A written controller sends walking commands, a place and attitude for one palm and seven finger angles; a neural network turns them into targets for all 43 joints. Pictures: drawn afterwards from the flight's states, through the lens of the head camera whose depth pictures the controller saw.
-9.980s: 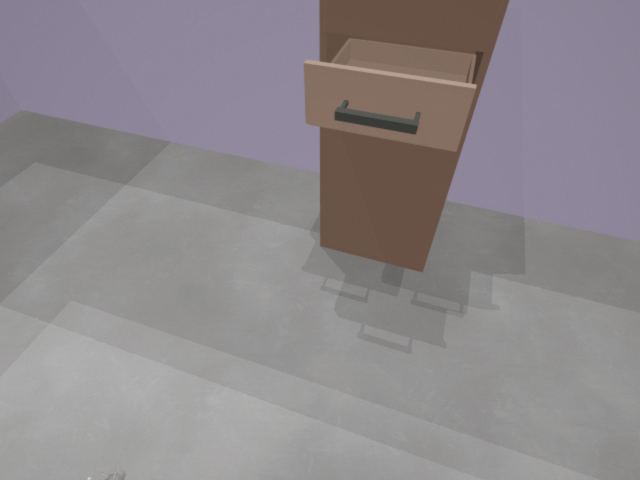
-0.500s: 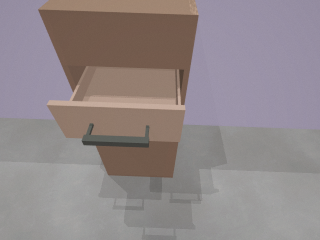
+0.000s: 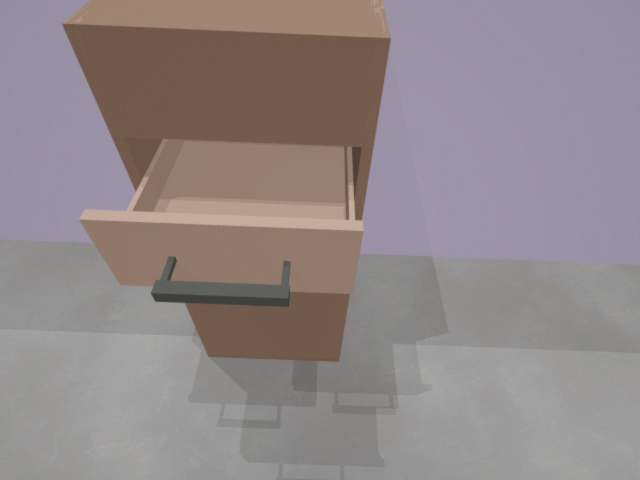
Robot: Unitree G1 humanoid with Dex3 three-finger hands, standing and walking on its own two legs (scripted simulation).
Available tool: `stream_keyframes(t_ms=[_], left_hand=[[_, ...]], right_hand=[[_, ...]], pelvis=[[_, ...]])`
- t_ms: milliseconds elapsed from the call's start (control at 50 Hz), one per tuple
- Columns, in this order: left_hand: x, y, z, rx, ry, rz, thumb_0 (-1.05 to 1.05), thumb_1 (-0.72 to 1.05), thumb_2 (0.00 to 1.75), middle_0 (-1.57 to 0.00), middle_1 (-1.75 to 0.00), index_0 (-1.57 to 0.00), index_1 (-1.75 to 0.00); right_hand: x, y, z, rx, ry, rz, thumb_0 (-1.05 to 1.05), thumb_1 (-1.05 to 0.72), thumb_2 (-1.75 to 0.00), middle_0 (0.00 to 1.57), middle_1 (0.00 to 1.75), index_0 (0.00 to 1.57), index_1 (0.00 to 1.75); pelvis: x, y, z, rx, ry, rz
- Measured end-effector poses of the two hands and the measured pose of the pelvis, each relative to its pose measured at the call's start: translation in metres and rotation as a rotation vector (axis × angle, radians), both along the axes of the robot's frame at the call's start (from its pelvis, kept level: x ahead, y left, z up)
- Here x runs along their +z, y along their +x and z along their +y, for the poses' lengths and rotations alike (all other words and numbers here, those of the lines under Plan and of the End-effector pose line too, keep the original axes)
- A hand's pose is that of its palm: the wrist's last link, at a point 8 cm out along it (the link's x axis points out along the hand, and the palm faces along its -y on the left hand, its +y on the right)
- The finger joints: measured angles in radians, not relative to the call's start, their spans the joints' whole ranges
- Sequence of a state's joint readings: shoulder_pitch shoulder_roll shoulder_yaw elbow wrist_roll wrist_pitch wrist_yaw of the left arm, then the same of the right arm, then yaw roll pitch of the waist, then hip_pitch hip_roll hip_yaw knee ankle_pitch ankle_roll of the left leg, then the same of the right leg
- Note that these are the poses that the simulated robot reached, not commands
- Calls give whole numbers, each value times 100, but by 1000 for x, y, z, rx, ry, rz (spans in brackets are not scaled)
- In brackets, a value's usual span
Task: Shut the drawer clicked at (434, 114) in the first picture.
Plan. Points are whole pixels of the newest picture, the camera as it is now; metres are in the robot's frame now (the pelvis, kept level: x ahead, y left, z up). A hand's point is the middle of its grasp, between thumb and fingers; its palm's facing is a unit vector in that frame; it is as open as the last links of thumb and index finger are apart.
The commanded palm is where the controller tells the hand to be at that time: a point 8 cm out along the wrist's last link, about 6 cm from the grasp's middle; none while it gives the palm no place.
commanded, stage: look again from close up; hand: left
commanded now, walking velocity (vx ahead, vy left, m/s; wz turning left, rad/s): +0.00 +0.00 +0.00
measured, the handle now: (225, 279) +0.38 +0.16 +0.01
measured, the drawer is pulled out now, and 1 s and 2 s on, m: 0.19 0.19 0.19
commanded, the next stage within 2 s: raise the hand and make a fist in 0.06 s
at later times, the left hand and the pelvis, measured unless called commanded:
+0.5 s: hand (225, 437) +0.17 +0.12 -0.01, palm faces -0.02 -1.00 +0.00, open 6.3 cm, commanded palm +0.12 +0.20 -0.03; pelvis -0.04 -0.04 -0.05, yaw +1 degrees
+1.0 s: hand (206, 426) +0.18 +0.14 +0.02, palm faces +0.04 -1.00 -0.05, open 3.8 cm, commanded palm +0.13 +0.19 +0.03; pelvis -0.03 -0.05 -0.04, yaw +2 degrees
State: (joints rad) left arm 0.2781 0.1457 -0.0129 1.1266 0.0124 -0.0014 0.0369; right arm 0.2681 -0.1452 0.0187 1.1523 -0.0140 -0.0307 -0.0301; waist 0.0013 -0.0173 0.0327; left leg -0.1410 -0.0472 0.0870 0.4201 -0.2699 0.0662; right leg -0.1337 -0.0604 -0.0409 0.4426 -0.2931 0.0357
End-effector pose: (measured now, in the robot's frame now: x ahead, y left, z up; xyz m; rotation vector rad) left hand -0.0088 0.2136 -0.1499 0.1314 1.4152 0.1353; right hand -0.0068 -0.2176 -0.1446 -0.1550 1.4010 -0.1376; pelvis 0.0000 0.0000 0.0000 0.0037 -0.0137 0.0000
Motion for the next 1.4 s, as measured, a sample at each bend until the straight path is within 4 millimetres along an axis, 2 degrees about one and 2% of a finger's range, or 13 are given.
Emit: stream_keyframes(t_ms=[200, 300, 360, 420, 500, 560, 620, 700, 840, 920, 1020, 1180, 1400], left_hand=[[6, 8, -1, 43, 23, -39, 1, 92, 90, -20, -30, -21, -30], [90, 100, 15, 63, 136, -659, 3, 95, 90, -23, -33, -23, -33], [138, 151, 3, 16, 104, -1021, 3, 94, 90, -26, -37, -26, -37], [159, 174, -19, -48, -23, -1317, 2, 93, 90, -30, -42, -30, -41], [140, 162, -37, -150, -141, -1428, 1, 92, 90, -37, -49, -38, -49], [117, 139, -33, -115, -136, -1335, 1, 91, 90, -43, -55, -44, -55], [111, 117, -21, -45, -55, -1287, 1, 90, 90, -49, -62, -50, -62], [132, 113, -13, -45, 27, -1377, 2, 90, 90, -57, -70, -58, -70], [155, 156, -25, -176, -92, -1379, 1, 90, 90, -71, -85, -71, -85], [163, 167, -25, -151, -104, -1323, 1, 90, 90, -79, -94, -79, -94], [176, 160, -20, -125, -63, -1342, 1, 90, 90, -89, -105, -89, -105], [186, 155, -21, -137, -72, -1386, 1, 90, 90, -105, -122, -105, -122], [219, 164, -34, -150, -97, -1454, 1, 90, 90, -127, -146, -127, -146]], right_hand=[[2, 3, -9, -5, -6, -26, 1, -93, -90, 20, 30, 21, 30], [18, 45, -32, 17, -54, -377, 2, -93, -90, 20, 30, 21, 30], [26, 81, -48, 63, -71, -551, 2, -92, -90, 20, 30, 21, 30], [38, 117, -63, 100, -89, -706, 2, -92, -90, 20, 30, 21, 30], [52, 159, -77, 156, -109, -866, 1, -91, -90, 20, 30, 21, 30], [59, 182, -81, 187, -115, -937, 1, -91, -90, 20, 30, 20, 30], [59, 194, -78, 212, -105, -964, 1, -91, -90, 20, 30, 20, 30], [44, 191, -67, 248, -67, -928, 1, -91, -90, 20, 30, 20, 30], [13, 150, -55, 193, 5, -773, 1, -90, -90, 20, 30, 21, 30], [13, 126, -59, 116, 0, -716, 1, -90, -90, 20, 30, 21, 30], [19, 114, -69, 85, -43, -686, 2, -90, -90, 20, 30, 21, 30], [37, 137, -66, 140, -87, -751, 2, -90, -90, 20, 30, 21, 30], [66, 184, -13, 212, 21, -919, 1, -90, -90, 20, 30, 21, 30]], pelvis=[[0, 0, -6, 6, -4, 10], [-7, -6, -13, 26, 18, 34], [-15, -16, -18, 38, 5, 75], [-30, -27, -27, 24, 5, 137], [-53, -39, -42, 15, 10, 182], [-65, -43, -51, 22, 9, 193], [-70, -44, -58, 38, -4, 193], [-71, -44, -65, 63, -26, 191], [-60, -42, -66, 65, -27, 181], [-49, -34, -61, 45, -10, 173], [-42, -28, -53, 31, -4, 163], [-39, -25, -39, 37, -16, 150], [-33, -18, -25, 40, -23, 109]])
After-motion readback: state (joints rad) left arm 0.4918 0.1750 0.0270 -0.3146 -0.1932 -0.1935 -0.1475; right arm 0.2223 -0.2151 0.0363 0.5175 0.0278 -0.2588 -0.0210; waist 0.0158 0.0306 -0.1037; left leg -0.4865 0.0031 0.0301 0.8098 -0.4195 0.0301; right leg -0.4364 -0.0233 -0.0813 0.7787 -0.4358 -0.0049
